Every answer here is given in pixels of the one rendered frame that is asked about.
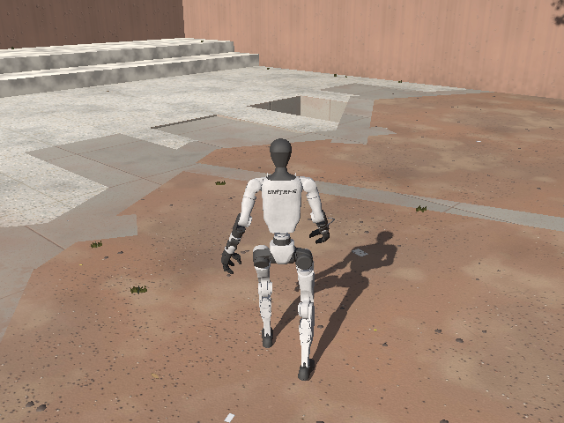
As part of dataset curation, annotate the robot left thigh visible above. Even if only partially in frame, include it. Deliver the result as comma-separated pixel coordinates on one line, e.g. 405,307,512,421
253,245,272,297

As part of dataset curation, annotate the robot left upper arm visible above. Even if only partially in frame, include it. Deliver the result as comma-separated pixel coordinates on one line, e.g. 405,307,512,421
238,177,263,227

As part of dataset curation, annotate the robot right hand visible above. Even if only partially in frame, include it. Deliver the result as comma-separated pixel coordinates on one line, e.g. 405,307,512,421
309,229,330,244

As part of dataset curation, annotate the robot left forearm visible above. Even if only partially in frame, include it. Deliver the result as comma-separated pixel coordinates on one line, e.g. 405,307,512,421
225,213,246,254

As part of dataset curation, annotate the robot right upper arm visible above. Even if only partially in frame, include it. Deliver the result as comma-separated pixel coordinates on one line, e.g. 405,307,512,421
299,176,325,223

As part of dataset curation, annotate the robot left hand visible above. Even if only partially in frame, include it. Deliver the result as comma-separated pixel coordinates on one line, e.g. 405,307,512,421
221,250,241,274

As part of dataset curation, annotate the robot right forearm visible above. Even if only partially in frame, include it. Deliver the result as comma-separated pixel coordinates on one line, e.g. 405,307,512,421
316,210,329,234

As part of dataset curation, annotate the right robot foot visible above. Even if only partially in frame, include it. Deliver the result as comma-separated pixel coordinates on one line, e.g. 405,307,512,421
298,359,315,381

